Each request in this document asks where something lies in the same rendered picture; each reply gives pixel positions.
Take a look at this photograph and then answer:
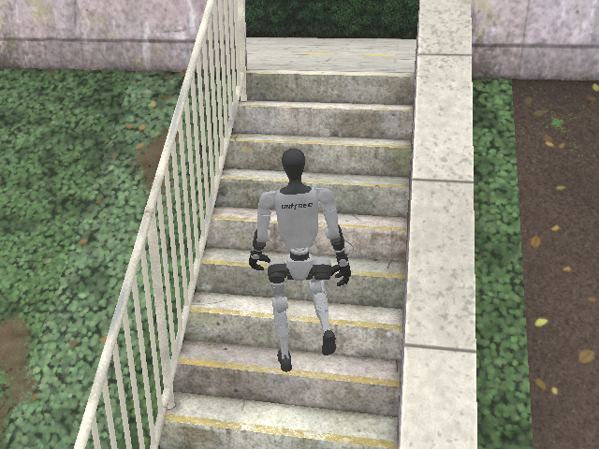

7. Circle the stairs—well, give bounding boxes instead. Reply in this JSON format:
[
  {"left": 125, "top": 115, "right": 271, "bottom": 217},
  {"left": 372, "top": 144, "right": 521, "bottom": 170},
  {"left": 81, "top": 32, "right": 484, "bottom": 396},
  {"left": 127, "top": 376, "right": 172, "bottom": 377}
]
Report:
[{"left": 159, "top": 73, "right": 415, "bottom": 449}]

